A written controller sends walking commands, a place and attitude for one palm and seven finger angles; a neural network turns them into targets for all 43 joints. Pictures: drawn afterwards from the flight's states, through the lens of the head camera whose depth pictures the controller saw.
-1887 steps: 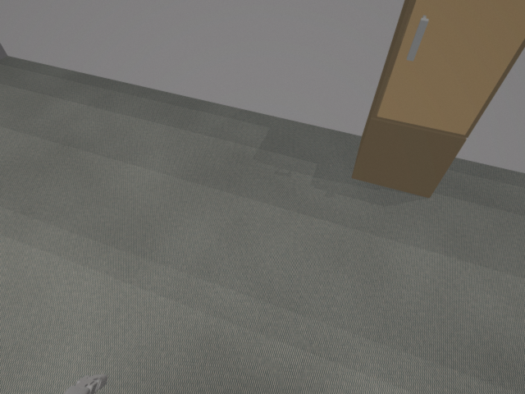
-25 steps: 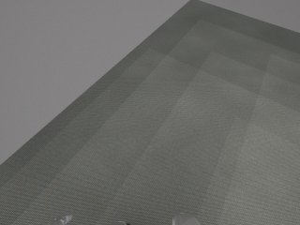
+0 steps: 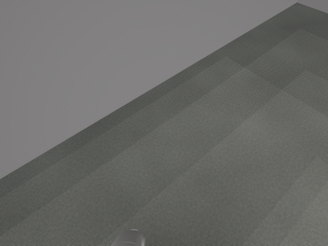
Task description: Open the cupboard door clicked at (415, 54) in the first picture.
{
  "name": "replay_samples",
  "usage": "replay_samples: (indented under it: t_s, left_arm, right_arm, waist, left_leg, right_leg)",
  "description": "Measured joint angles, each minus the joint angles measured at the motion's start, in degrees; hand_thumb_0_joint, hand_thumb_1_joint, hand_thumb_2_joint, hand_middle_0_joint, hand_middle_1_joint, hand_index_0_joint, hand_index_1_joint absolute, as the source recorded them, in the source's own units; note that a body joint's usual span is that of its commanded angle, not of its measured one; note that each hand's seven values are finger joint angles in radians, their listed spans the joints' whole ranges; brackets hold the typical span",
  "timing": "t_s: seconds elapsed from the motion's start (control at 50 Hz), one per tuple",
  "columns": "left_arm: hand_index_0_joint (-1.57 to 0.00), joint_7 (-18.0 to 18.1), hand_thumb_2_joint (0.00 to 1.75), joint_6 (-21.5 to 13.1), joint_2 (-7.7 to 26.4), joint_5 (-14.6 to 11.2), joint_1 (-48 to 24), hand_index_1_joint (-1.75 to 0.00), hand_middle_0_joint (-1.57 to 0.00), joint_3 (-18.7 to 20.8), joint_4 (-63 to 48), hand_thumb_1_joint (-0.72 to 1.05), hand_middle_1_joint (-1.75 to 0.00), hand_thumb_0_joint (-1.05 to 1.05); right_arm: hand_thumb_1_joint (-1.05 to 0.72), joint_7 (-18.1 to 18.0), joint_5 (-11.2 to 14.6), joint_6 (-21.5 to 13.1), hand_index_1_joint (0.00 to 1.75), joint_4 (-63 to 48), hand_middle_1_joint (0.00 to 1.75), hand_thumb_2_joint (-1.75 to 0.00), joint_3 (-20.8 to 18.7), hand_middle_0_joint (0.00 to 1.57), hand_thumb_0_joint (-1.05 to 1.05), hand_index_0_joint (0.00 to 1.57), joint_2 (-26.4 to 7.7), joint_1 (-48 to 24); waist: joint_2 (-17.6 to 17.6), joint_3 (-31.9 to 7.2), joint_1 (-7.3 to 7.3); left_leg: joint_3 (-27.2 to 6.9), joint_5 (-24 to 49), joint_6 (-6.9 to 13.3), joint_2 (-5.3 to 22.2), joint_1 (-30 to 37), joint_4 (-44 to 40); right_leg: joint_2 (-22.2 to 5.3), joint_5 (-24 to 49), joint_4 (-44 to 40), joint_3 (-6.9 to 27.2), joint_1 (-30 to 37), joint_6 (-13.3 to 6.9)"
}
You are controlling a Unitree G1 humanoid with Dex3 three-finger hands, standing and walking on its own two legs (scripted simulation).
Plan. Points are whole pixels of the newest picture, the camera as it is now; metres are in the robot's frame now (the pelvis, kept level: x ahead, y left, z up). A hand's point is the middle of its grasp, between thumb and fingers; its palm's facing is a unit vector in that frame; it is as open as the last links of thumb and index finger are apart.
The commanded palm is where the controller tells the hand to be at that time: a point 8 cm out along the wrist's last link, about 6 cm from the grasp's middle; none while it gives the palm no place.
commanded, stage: turn to face it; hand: left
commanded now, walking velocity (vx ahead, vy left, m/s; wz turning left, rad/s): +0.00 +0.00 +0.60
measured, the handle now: out of the picture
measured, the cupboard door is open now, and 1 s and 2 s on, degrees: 49 49 49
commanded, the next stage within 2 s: none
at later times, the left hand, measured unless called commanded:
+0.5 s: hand out of the picture +0.05 +0.23 -0.16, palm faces +0.28 -0.91 -0.29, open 7.4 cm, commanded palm none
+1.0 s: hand out of the picture -0.07 +0.19 -0.20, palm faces +0.60 -0.77 -0.23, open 7.4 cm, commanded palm none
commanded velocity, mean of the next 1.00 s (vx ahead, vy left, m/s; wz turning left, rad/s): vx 0.00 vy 0.00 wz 0.60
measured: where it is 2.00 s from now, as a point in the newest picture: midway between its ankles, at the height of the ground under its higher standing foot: outside the picture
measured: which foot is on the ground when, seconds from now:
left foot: up 0.00-0.12, down 0.14-0.54, up 0.56-0.90, down 0.92-1.00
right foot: down 0.00-0.14, up 0.16-0.52, down 0.54-0.92, up 0.94-1.00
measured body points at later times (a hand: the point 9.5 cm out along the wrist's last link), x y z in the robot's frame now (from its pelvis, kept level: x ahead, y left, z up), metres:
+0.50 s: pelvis +0.00 -0.01 -0.01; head +0.06 +0.00 +0.44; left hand +0.04 +0.28 -0.14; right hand +0.14 -0.23 -0.16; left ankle -0.01 +0.13 -0.74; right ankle +0.04 -0.15 -0.72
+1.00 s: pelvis +0.02 -0.01 -0.02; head +0.05 +0.04 +0.42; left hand -0.10 +0.23 -0.18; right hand +0.27 -0.16 -0.14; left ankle -0.03 +0.07 -0.74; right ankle +0.04 -0.15 -0.70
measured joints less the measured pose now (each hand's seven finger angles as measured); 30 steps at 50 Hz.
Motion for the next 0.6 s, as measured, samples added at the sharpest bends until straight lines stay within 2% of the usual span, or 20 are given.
replay_samples:
  t_s: [0.08,0.12,0.14,0.16,0.18,0.22,0.26,0.3,0.4,0.5,0.54,0.58,0.6]
  left_arm:
    - [-0.20,-0.30,0.90,-0.09,1.23,0.32,0.76,-0.30,-0.21,0.49,0.26,0.91,-0.30,0.00]
    - [-0.20,-0.49,0.90,0.12,2.16,0.21,1.31,-0.30,-0.21,0.91,0.68,0.91,-0.30,0.00]
    - [-0.20,-0.63,0.90,0.33,2.62,0.01,1.87,-0.30,-0.21,1.10,0.79,0.91,-0.30,0.00]
    - [-0.20,-0.79,0.90,0.81,3.36,-0.24,1.82,-0.30,-0.21,1.39,1.14,0.91,-0.30,0.00]
    - [-0.20,-0.76,0.90,1.63,4.13,-0.34,1.27,-0.30,-0.21,1.59,1.56,0.91,-0.30,0.00]
    - [-0.20,-0.52,0.90,3.05,5.18,-0.27,0.20,-0.30,-0.20,1.99,1.84,0.91,-0.30,0.00]
    - [-0.20,-0.52,0.90,3.61,5.56,-0.19,-1.10,-0.30,-0.20,2.29,1.93,0.91,-0.30,0.00]
    - [-0.20,-0.82,0.90,3.55,5.68,-0.12,-2.19,-0.30,-0.20,2.43,1.39,0.91,-0.30,0.01]
    - [-0.20,-1.06,0.90,2.93,5.45,-0.20,-3.97,-0.30,-0.20,2.33,-0.46,0.91,-0.30,0.00]
    - [-0.20,-1.05,0.90,2.30,4.69,-0.51,-5.30,-0.30,-0.20,1.85,-1.90,0.91,-0.30,0.00]
    - [-0.20,-1.00,0.90,1.20,4.40,-0.42,-4.95,-0.30,-0.20,1.55,-2.68,0.91,-0.30,0.00]
    - [-0.20,-0.62,0.90,0.52,3.02,-0.06,-4.89,-0.30,-0.20,0.95,-2.64,0.91,-0.30,0.00]
    - [-0.20,-0.45,0.90,0.43,2.31,0.00,-4.60,-0.30,-0.20,0.61,-2.58,0.91,-0.30,0.00]
  right_arm:
    - [-0.91,0.00,0.15,-0.34,0.29,-0.59,0.30,-0.90,0.62,0.19,0.01,0.20,0.45,-2.26]
    - [-0.91,0.04,0.15,-0.95,0.29,-1.48,0.30,-0.90,0.92,0.19,0.01,0.20,0.68,-3.13]
    - [-0.91,0.14,0.08,-1.47,0.29,-2.15,0.30,-0.90,1.10,0.19,0.01,0.20,0.56,-3.27]
    - [-0.91,0.08,-0.12,-2.16,0.29,-2.59,0.30,-0.90,1.03,0.19,0.01,0.20,0.82,-3.54]
    - [-0.91,-0.04,-0.18,-2.71,0.29,-2.97,0.30,-0.90,1.11,0.20,0.01,0.20,1.18,-3.71]
    - [-0.91,-0.35,-0.33,-3.35,0.29,-3.45,0.30,-0.90,1.66,0.20,0.01,0.20,1.63,-3.39]
    - [-0.91,-0.97,-0.44,-3.40,0.29,-3.56,0.30,-0.90,1.91,0.20,0.00,0.20,1.85,-2.52]
    - [-0.91,-1.35,-0.48,-3.28,0.29,-3.22,0.30,-0.90,2.09,0.20,0.00,0.20,1.92,-1.66]
    - [-0.91,-1.27,-0.57,-2.94,0.30,-2.12,0.30,-0.90,2.16,0.20,0.00,0.21,2.09,0.63]
    - [-0.90,-0.97,-0.69,-2.11,0.30,-1.43,0.30,-0.90,1.46,0.20,0.01,0.21,1.94,2.53]
    - [-0.90,-0.94,-0.26,-1.69,0.30,-1.25,0.30,-0.90,0.96,0.20,0.01,0.21,1.67,3.44]
    - [-0.90,-0.97,-0.02,-1.06,0.30,-0.53,0.30,-0.90,0.19,0.20,0.01,0.21,0.68,3.16]
    - [-0.91,-0.91,-0.07,-0.76,0.29,-0.32,0.30,-0.90,-0.10,0.20,0.01,0.21,0.23,3.16]
  waist:
    - [-1.31,0.62,1.42]
    - [-1.96,0.60,1.70]
    - [-1.96,0.20,1.67]
    - [-2.67,0.11,1.43]
    - [-3.39,0.36,1.47]
    - [-3.73,0.49,1.76]
    - [-3.08,0.21,1.67]
    - [-2.33,-0.02,1.65]
    - [-0.44,-0.60,1.14]
    - [1.54,-0.77,-0.33]
    - [1.82,-1.35,-0.46]
    - [3.16,-0.57,-0.58]
    - [3.44,-0.31,-0.86]
  left_leg:
    - [2.12,-0.66,0.91,-0.07,4.68,-10.12]
    - [3.17,2.58,1.66,-0.61,7.62,-16.60]
    - [3.49,6.85,2.35,-0.73,9.46,-20.72]
    - [3.32,8.48,3.64,-1.41,9.07,-20.85]
    - [2.96,7.97,4.93,-2.05,8.27,-19.42]
    - [2.00,6.74,6.35,-2.35,7.82,-18.63]
    - [0.58,7.43,6.44,-2.39,8.15,-20.30]
    - [-0.66,9.11,6.06,-2.51,8.79,-22.74]
    - [-3.51,11.71,5.54,-2.60,9.50,-26.48]
    - [-7.06,11.53,3.76,-2.69,7.50,-24.83]
    - [-8.22,9.96,3.08,-3.32,5.39,-21.54]
    - [-8.10,0.33,2.77,-3.78,1.80,-10.99]
    - [-7.24,-1.98,2.69,-4.07,-0.13,-4.51]
  right_leg:
    - [-1.37,-2.06,3.01,-2.95,-0.34,0.57]
    - [-2.28,-3.70,5.81,-4.30,-1.08,1.22]
    - [-2.73,-4.95,8.21,-4.89,-1.99,1.67]
    - [-3.43,-6.50,12.41,-3.86,-3.77,2.64]
    - [-3.17,-9.67,17.90,-0.97,-6.09,3.53]
    - [-1.29,-13.15,27.72,4.05,-10.60,4.40]
    - [0.10,-11.46,33.32,7.04,-14.00,4.98]
    - [0.69,-8.24,35.38,9.26,-16.26,5.37]
    - [1.43,-5.27,29.54,11.80,-16.58,5.85]
    - [3.65,-4.26,14.08,11.38,-10.45,5.31]
    - [3.99,-0.46,4.82,10.66,-6.33,4.15]
    - [3.95,-0.93,5.88,9.15,-6.14,1.95]
    - [3.44,-1.21,5.75,8.24,-5.44,1.35]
